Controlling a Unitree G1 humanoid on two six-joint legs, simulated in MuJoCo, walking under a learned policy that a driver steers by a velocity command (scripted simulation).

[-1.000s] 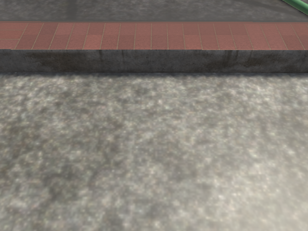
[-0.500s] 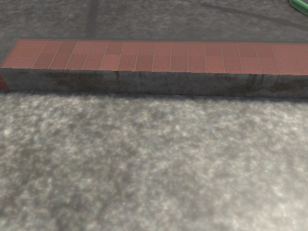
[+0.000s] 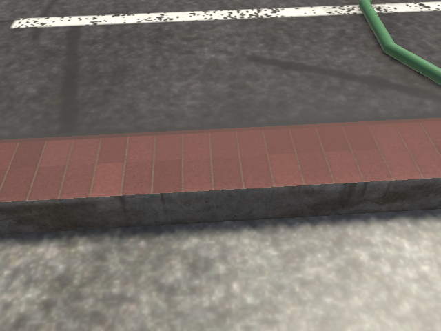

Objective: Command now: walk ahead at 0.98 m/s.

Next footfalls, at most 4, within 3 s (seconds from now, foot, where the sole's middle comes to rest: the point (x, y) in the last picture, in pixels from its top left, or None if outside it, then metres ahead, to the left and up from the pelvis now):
0.20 right None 0.44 -0.13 -0.78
0.70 left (190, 254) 0.83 0.09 -0.78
1.08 right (240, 146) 1.15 -0.11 -0.59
1.46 left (195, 94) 1.49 0.05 -0.60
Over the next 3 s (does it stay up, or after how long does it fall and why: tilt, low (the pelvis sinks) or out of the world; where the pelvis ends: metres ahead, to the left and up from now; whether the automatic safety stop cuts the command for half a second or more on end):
stays up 1.37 -0.16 0.17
